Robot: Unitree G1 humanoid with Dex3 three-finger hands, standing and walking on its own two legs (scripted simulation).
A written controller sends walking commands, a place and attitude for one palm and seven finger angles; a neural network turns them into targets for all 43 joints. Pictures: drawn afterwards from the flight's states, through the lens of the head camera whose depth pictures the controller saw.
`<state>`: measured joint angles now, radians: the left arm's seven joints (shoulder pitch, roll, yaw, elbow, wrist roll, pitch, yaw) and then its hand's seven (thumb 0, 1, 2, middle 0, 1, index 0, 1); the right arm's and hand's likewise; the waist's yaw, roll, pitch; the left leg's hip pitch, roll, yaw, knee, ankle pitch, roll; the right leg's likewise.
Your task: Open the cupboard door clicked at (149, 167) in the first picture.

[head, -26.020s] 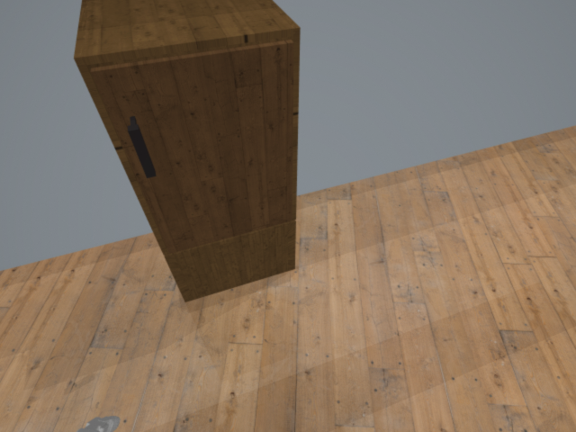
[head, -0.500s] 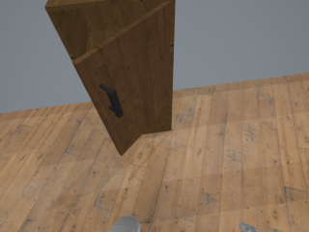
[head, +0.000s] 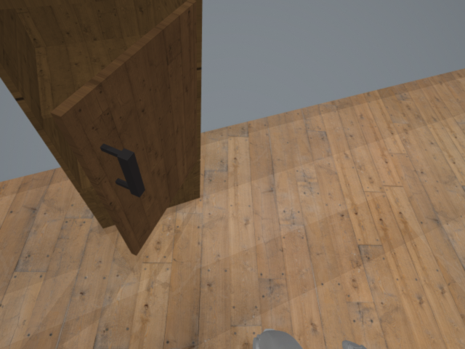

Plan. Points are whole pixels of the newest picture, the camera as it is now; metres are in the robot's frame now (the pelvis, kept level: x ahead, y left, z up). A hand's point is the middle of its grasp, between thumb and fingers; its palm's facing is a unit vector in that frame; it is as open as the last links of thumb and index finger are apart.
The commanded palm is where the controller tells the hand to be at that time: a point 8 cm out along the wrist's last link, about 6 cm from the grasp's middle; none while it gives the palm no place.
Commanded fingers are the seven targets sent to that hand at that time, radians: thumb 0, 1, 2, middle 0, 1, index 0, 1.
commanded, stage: walk to a spot facing it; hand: left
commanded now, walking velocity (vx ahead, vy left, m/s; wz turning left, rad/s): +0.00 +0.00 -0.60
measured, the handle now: (123, 171) +0.40 +0.26 -0.01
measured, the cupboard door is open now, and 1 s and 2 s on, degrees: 44 44 44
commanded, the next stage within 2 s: none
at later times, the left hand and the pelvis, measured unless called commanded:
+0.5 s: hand (180, 316) +0.18 +0.11 -0.16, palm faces -0.35 -0.91 -0.24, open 7.4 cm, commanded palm none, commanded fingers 0.00 0.90 0.90 -0.20 -0.30 -0.20 -0.30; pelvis +0.01 -0.03 -0.01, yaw -20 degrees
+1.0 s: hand (186, 294) +0.23 +0.11 -0.17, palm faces -0.58 -0.79 -0.20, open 7.4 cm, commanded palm none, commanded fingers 0.00 0.90 0.90 -0.20 -0.30 -0.20 -0.30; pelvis +0.04 -0.01 +0.00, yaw -38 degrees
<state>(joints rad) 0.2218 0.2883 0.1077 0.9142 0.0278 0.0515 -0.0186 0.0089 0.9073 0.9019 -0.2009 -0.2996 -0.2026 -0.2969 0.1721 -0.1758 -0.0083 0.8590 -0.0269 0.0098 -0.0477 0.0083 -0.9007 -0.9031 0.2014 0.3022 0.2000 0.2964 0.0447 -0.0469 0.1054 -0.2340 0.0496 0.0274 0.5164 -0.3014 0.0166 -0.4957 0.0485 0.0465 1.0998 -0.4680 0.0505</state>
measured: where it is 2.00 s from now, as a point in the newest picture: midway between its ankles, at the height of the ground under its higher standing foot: (285, 335)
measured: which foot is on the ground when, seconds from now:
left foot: down 0.00-0.28, up 0.30-0.68, down 0.70-1.00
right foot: up 0.00-0.26, down 0.28-0.70, up 0.72-1.00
